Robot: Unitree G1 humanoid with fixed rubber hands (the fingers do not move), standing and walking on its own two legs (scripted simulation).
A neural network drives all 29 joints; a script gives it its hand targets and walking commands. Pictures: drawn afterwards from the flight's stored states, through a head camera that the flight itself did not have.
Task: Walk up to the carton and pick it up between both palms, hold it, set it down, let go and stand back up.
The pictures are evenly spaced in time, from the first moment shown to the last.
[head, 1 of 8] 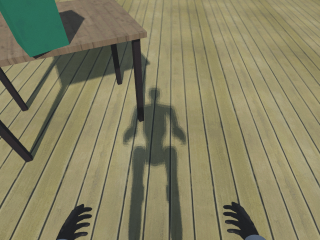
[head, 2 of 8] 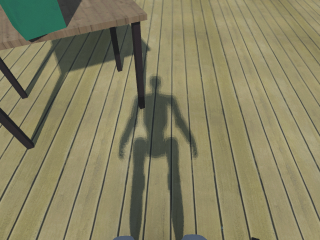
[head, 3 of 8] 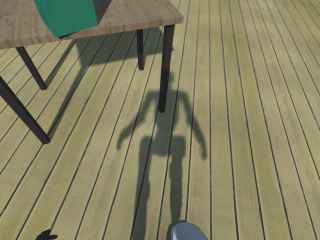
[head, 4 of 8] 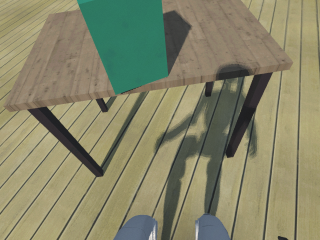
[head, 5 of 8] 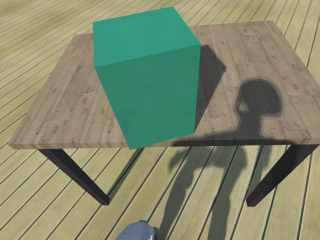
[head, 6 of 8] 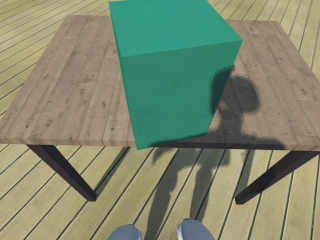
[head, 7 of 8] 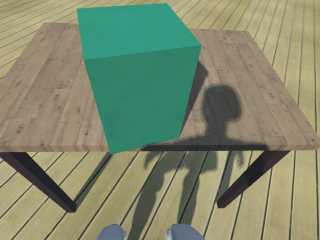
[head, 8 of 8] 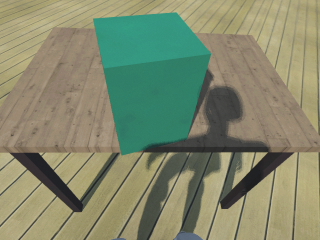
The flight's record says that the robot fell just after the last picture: no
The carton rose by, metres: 0.00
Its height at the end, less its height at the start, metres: +0.00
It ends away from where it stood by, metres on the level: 0.00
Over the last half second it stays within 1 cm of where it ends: yes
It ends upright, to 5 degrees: yes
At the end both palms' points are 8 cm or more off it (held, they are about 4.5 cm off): yes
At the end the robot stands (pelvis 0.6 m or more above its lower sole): yes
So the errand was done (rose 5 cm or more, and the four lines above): no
